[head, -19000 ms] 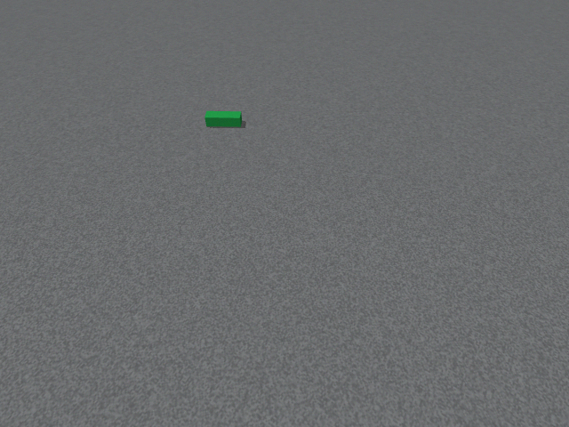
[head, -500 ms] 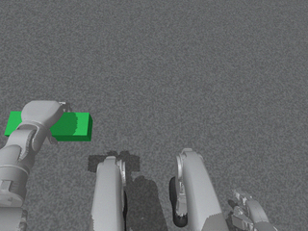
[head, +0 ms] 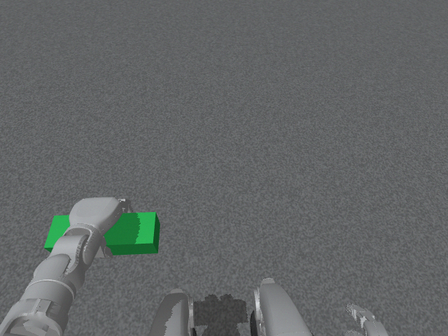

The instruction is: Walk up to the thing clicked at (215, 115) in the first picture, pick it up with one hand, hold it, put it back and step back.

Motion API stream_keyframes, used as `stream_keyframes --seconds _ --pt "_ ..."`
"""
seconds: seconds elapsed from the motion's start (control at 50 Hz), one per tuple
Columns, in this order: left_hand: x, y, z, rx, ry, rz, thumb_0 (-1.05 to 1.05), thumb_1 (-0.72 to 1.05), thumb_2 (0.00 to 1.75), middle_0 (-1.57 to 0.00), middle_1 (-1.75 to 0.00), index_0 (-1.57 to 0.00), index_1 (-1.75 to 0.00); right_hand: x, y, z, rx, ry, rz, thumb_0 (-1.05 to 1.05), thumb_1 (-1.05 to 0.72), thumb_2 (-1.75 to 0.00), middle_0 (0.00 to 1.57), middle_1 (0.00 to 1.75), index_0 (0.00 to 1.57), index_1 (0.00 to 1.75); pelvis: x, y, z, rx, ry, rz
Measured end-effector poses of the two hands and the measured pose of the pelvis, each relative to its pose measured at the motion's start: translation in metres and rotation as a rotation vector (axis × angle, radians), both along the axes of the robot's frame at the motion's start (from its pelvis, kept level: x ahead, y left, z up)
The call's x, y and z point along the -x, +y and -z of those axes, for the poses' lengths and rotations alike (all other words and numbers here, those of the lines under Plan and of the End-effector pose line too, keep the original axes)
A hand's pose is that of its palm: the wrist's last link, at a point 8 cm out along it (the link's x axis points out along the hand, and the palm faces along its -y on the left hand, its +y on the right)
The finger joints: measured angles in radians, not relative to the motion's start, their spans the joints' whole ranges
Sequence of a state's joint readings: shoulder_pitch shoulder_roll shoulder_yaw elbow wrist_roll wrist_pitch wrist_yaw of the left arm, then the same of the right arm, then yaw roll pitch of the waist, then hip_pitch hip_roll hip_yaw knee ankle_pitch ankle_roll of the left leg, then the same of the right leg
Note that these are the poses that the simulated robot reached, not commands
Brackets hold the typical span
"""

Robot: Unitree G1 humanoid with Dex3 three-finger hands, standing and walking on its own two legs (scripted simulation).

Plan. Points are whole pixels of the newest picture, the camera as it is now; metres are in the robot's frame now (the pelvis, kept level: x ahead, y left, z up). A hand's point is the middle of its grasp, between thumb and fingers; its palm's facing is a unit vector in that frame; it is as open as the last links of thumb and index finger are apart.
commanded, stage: lift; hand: left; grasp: from above
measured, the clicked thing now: (107, 234) +0.34 +0.24 -0.11
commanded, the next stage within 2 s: hold in 0.42 s
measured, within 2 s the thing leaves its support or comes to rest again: neither
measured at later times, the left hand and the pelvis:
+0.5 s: hand (97, 206) +0.35 +0.22 +0.00, palm faces -0.48 -0.04 -0.87, open 9.8 cm; pelvis +0.04 +0.00 +0.08, yaw +0 degrees
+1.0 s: hand (93, 191) +0.36 +0.22 +0.04, palm faces -0.49 -0.02 -0.87, open 9.8 cm; pelvis +0.06 +0.00 +0.10, yaw -1 degrees
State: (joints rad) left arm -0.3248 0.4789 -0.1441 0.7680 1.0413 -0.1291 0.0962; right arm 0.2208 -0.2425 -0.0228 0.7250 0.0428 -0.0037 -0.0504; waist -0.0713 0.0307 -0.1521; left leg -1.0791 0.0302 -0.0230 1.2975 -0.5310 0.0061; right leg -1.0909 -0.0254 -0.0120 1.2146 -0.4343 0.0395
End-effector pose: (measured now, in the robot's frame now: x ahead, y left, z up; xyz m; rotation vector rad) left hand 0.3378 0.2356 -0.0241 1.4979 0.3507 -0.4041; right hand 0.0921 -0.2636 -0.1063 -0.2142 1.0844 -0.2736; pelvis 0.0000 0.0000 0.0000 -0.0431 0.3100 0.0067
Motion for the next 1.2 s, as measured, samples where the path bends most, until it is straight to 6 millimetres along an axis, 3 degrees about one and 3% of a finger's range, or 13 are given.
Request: stream_keyframes --seconds 0.22,0.48,0.84,1.2 --pt "-0.008 -0.007 -0.045 -0.006 0.009 -0.015 -0.02 0.01 0.49 -0.73 -0.56 -0.74 -0.52 -0.003 -0.002 -0.043 -0.008 0.002 0.017 0.01 -0.91 -0.9 0.2 0.3 0.2 0.3 -0.018 0.0 -0.045 -0.014 -0.077 0.007" --pt "-0.021 -0.01 -0.08 -0.003 0.02 -0.019 -0.02 0.02 0.48 -0.72 -0.57 -0.74 -0.52 -0.033 0.002 -0.072 -0.035 -0.017 0.01 0.01 -0.9 -0.89 0.2 0.3 0.2 0.3 -0.041 -0.001 -0.077 -0.025 -0.129 0.012" --pt "-0.035 -0.014 -0.114 -0.007 0.027 0.005 -0.02 0.03 0.48 -0.72 -0.57 -0.73 -0.52 -0.065 -0.002 -0.094 -0.035 -0.055 0.012 0.01 -0.9 -0.89 0.2 0.3 0.2 0.3 -0.061 -0.002 -0.096 -0.03 -0.179 0.017" --pt "-0.021 -0.022 -0.135 -0.004 0.024 0.024 -0.02 0.02 0.48 -0.73 -0.56 -0.74 -0.51 -0.075 -0.002 -0.102 -0.049 -0.096 0.001 0.01 -0.9 -0.89 0.2 0.3 0.2 0.3 -0.057 -0.006 -0.103 -0.039 -0.227 0.023"
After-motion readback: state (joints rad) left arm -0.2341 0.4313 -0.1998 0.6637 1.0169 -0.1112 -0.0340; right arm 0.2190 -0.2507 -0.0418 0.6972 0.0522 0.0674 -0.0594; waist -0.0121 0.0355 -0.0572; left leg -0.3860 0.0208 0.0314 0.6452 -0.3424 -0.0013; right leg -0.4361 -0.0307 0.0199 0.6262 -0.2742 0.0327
